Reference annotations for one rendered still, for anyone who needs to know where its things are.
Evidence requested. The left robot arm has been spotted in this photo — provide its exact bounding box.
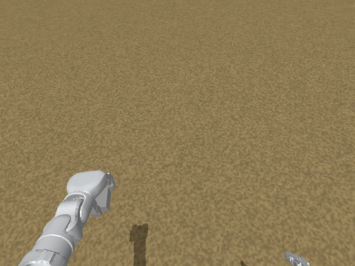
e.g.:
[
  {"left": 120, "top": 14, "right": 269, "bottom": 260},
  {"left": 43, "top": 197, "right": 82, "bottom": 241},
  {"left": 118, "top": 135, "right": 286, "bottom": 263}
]
[{"left": 18, "top": 191, "right": 94, "bottom": 266}]

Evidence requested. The left robot hand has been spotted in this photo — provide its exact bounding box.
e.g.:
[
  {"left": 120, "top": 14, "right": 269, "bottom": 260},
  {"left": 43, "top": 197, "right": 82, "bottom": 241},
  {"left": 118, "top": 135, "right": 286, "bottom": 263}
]
[{"left": 67, "top": 170, "right": 116, "bottom": 217}]

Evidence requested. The small box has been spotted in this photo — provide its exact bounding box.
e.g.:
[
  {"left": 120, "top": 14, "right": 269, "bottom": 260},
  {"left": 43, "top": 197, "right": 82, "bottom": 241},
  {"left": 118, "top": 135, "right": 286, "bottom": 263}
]
[{"left": 95, "top": 187, "right": 111, "bottom": 212}]

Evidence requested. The right robot hand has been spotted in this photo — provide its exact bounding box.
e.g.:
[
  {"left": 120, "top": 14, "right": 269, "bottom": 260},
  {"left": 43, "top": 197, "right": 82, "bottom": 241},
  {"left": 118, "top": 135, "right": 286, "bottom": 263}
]
[{"left": 285, "top": 252, "right": 310, "bottom": 266}]

